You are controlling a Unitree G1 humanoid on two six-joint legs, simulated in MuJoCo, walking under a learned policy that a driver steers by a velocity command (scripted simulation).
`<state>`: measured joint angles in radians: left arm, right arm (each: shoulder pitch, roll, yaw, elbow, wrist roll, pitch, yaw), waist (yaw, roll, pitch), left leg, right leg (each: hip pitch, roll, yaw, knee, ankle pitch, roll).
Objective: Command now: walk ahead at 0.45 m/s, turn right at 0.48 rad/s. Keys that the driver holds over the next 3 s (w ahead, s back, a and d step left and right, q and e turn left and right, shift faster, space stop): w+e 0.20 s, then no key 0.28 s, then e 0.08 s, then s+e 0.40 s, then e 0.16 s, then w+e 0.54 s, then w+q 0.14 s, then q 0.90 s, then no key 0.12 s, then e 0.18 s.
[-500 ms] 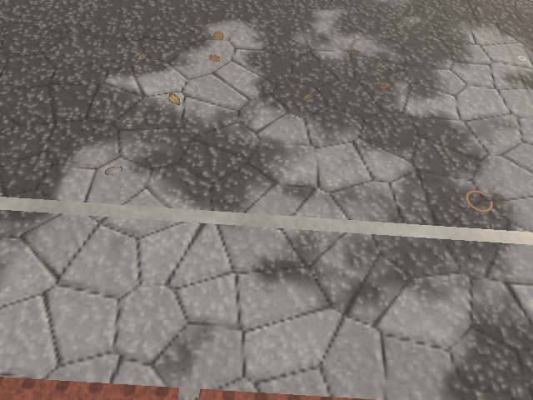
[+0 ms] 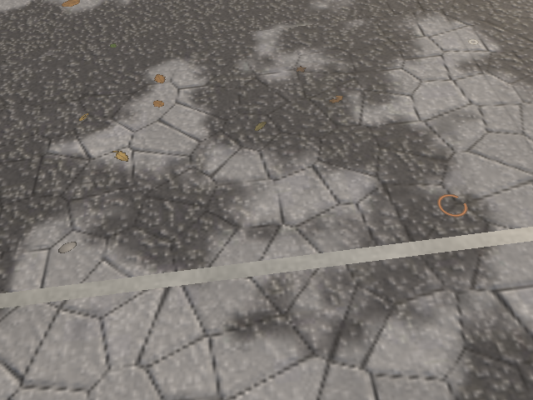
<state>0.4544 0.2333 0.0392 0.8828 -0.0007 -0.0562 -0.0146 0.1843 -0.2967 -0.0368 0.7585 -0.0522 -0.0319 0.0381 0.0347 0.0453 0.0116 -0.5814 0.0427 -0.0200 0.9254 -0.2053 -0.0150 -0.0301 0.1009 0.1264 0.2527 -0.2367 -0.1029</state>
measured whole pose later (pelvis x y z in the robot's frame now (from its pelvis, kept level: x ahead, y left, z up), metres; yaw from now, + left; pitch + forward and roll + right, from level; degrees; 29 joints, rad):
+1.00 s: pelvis +0.24 +0.02 -0.01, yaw -26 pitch +1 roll +2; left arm 0.15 0.28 0.06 0.76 0.01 0.06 0.00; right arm 0.13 -0.29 -0.05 0.76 -0.01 0.10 -0.04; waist 0.02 0.01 0.11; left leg -0.45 -0.05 -0.06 1.05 -0.45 -0.03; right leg -0.38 0.10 0.14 0.42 -0.04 -0.06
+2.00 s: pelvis +0.27 -0.14 -0.01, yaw -47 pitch +0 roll +0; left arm 0.32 0.22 0.00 0.88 0.01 -0.06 0.01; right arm 0.26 -0.26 -0.04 0.85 -0.03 -0.01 0.04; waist -0.01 0.05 0.06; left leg -0.64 0.02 0.05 0.84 -0.07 0.03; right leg 0.07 0.09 -0.11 0.22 -0.31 -0.09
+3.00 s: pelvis +0.33 -0.30 +0.00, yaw -21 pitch +0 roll +1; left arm 0.26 0.24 0.00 0.79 0.02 0.00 0.02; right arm 0.16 -0.27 -0.05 0.83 0.00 0.08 -0.01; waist 0.03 0.02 0.05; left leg -0.26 -0.05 -0.08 0.67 -0.43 -0.04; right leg -0.21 0.03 0.03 0.44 -0.24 -0.05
